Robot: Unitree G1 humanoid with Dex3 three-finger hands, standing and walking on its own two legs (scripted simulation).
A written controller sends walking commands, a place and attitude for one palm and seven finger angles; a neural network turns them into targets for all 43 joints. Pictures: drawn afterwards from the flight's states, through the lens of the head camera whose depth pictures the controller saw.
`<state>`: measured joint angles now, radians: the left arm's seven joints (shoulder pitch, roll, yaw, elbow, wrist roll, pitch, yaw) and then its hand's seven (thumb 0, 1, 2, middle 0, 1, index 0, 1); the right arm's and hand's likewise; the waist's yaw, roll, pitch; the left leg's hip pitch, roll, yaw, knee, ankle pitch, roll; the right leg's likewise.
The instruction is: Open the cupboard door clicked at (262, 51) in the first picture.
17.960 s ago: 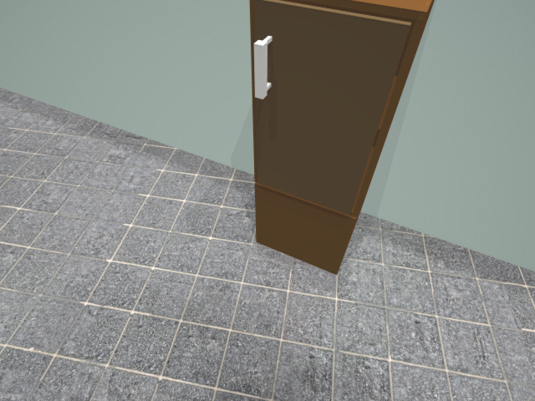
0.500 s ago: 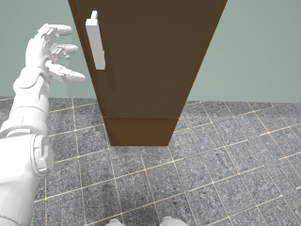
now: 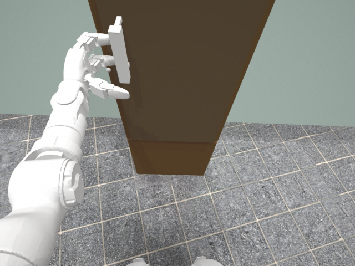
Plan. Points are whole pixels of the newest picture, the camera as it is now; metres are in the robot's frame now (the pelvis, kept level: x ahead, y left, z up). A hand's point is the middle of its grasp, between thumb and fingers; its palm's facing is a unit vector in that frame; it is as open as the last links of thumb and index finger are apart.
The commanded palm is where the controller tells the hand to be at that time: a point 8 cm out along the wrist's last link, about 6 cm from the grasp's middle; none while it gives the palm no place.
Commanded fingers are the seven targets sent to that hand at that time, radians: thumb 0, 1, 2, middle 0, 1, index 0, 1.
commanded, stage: slide the fingers in behind the handle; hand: left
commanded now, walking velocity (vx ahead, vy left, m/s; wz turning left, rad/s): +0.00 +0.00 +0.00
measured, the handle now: (122, 51) +0.57 +0.09 +0.14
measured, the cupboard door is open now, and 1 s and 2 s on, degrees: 0 1 1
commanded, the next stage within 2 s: close the thumb around the handle in 1.02 s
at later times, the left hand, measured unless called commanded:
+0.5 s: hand (123, 69) +0.51 +0.08 +0.14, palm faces -0.09 -1.00 +0.00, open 14.0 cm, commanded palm +0.49 +0.13 +0.14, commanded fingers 0.00 -0.50 0.30 -0.30 -1.20 -0.30 -1.20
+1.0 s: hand (128, 71) +0.50 +0.07 +0.14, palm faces -0.09 -1.00 -0.03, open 14.3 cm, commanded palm +0.48 +0.12 +0.14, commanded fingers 0.00 -0.50 0.30 -0.30 -1.20 -0.30 -1.20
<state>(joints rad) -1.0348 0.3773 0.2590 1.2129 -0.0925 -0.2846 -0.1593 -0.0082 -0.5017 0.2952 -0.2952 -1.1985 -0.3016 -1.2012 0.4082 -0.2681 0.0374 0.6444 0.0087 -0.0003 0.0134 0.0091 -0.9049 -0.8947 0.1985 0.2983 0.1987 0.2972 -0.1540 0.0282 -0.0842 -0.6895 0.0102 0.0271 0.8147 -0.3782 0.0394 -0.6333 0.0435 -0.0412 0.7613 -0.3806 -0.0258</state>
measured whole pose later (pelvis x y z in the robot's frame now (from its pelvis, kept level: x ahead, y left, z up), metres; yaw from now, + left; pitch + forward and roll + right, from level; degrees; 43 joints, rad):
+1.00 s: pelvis +0.00 -0.01 +0.00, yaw +1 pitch +14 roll -1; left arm -1.00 0.28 0.18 1.17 -0.10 -0.31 -0.07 -0.01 -0.50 0.30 -0.27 -1.19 -0.25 -1.19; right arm 0.41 -0.27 0.01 0.67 0.01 -0.01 0.03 0.01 -0.91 -0.89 0.20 0.30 0.20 0.30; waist -0.14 0.03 -0.09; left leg -0.65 0.01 0.02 0.78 -0.37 0.02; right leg -0.60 0.04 -0.05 0.74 -0.38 -0.04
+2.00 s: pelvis +0.00 -0.01 +0.00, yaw +0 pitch +14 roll -1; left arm -1.01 0.29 0.22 1.19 -0.09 -0.31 -0.05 0.01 0.70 0.79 -0.34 -1.32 -0.32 -1.34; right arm 0.42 -0.27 0.01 0.67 0.00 -0.01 0.03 0.01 -0.91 -0.89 0.20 0.30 0.20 0.30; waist -0.15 0.04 -0.09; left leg -0.67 0.01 0.03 0.79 -0.37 0.03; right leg -0.62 0.05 -0.04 0.75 -0.38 -0.04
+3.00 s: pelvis +0.02 -0.05 +0.02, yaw +2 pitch +0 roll +0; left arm 0.05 -0.04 -0.40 -0.16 -0.04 0.21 0.48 0.03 0.63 0.69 -0.28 -1.25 -0.29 -1.29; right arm 0.15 -0.16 0.04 0.57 -0.01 0.13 0.11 0.02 -0.91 -0.90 0.20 0.30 0.20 0.30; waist -0.05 0.07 -0.07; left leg -0.28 0.02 -0.02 0.63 -0.34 -0.02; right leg -0.24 0.07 -0.07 0.61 -0.37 -0.09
